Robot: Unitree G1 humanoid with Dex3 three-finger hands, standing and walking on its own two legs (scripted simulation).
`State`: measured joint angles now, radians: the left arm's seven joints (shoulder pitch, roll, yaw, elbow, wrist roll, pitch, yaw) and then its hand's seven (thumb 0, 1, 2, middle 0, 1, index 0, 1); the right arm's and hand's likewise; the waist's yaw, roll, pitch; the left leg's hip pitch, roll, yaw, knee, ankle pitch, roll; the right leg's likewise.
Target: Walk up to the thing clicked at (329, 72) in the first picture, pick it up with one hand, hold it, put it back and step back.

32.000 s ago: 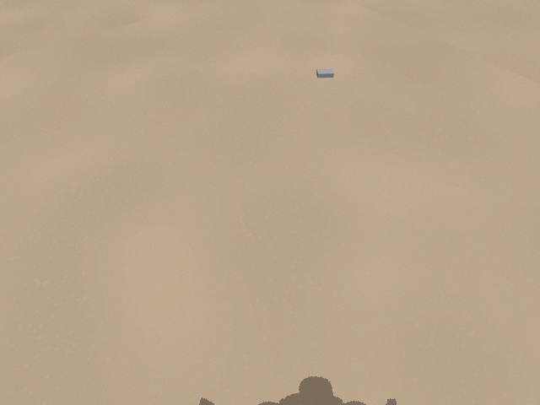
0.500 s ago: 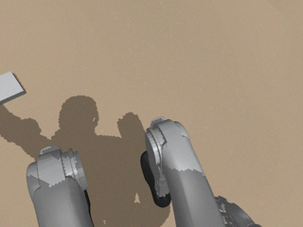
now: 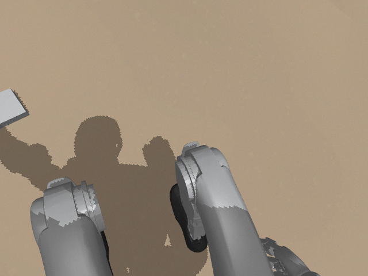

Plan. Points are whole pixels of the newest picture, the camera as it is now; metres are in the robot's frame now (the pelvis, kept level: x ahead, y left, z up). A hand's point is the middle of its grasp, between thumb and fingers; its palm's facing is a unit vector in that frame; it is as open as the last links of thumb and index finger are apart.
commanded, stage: rise first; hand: left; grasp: from above
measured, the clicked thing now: out of the picture +0.50 +0.32 -0.30
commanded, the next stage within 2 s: approach in 0.72 s
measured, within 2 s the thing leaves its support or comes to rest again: neither
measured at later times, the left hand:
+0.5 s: hand out of the picture +0.46 +0.36 -0.18, palm faces -0.38 -0.17 -0.91, open 13.5 cm
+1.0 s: hand out of the picture +0.46 +0.36 -0.18, palm faces -0.38 -0.17 -0.91, open 13.7 cm
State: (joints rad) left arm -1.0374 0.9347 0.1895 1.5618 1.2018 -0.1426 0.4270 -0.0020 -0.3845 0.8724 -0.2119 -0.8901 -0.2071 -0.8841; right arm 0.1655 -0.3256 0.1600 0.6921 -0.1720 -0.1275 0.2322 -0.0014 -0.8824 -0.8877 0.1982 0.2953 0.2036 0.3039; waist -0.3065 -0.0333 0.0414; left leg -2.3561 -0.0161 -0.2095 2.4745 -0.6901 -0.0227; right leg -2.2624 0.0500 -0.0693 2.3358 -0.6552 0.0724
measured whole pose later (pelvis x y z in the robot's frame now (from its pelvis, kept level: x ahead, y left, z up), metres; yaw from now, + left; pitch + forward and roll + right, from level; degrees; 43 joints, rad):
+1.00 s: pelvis +0.00 +0.00 +0.00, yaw +0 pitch +32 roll -12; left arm -1.07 0.94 0.16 1.58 1.21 -0.14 0.43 0.00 -0.44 0.92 -0.18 -0.91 -0.16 -0.91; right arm 0.18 -0.33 0.16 0.69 -0.18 -0.13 0.23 0.00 -0.88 -0.89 0.20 0.30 0.20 0.30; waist -0.31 -0.04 0.04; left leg -2.36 -0.02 -0.20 2.48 -0.69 -0.01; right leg -2.26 0.05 -0.07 2.33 -0.66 0.06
